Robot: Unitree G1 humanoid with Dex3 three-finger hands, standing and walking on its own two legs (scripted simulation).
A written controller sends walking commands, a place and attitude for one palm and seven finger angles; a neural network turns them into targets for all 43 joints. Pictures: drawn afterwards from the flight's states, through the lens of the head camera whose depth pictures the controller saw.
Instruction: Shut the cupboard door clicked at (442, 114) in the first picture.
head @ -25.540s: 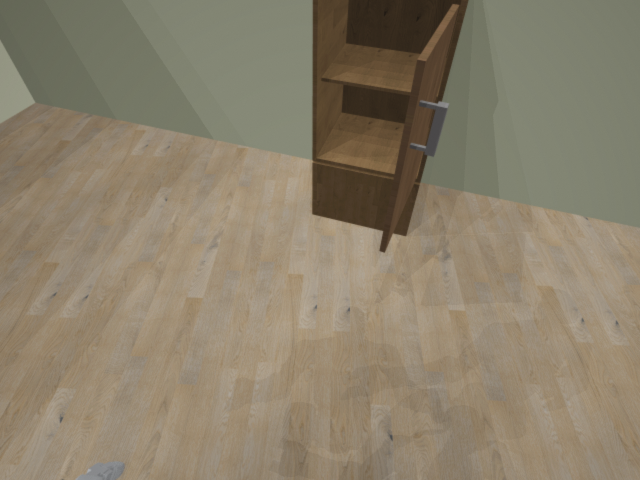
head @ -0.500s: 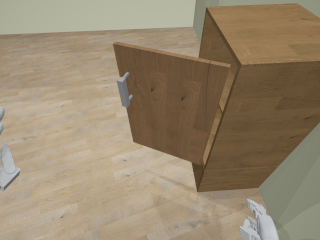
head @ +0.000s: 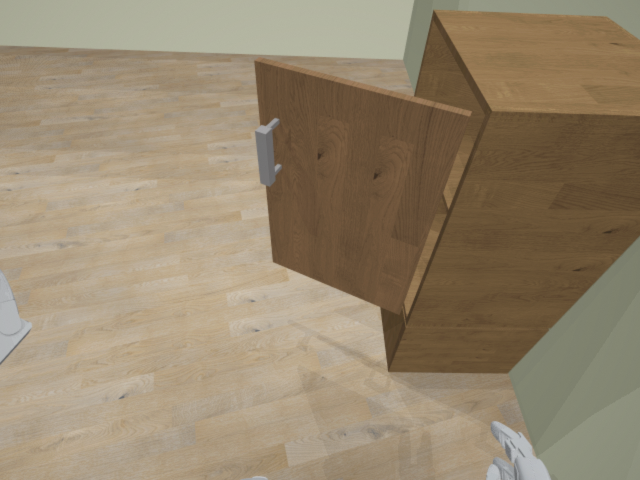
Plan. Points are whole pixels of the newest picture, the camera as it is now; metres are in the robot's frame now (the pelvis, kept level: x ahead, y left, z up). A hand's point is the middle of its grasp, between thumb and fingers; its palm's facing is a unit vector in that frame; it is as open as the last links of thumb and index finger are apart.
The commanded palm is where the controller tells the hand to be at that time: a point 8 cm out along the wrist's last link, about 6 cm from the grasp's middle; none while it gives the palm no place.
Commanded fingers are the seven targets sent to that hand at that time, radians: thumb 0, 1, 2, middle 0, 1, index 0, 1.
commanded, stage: step back with the hand held close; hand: left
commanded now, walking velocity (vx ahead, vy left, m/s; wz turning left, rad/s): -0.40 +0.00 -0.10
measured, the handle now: (271, 151) +0.72 +0.14 +0.00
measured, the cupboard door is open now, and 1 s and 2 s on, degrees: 64 64 64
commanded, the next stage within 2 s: stop stepping back and stand still in 0.56 s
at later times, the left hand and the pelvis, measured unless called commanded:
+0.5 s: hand out of the picture +0.07 +0.27 +0.19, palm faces +0.56 -0.68 -0.48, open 7.4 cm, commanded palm +0.02 +0.30 +0.19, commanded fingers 0.00 0.90 0.90 -0.20 -0.30 -0.20 -0.30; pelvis -0.09 -0.01 -0.01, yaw +6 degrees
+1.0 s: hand out of the picture +0.01 +0.27 +0.19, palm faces +0.42 -0.81 -0.40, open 7.4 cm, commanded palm -0.05 +0.30 +0.19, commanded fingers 0.00 0.90 0.90 -0.20 -0.30 -0.20 -0.30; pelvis -0.21 +0.01 +0.01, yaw -3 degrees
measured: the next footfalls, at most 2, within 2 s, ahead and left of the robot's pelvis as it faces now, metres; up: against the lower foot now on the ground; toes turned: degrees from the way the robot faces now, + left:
left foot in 0.56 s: +0.00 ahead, +0.13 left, +0.00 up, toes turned +11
right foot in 0.76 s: -0.13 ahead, -0.14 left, +0.00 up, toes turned +3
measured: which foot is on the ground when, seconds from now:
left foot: down 0.00-0.42, up 0.44-0.54, down 0.56-0.78, up 0.80-0.90, down 0.92-1.00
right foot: down 0.00-0.56, up 0.58-0.74, down 0.76-0.96, up 0.98-1.00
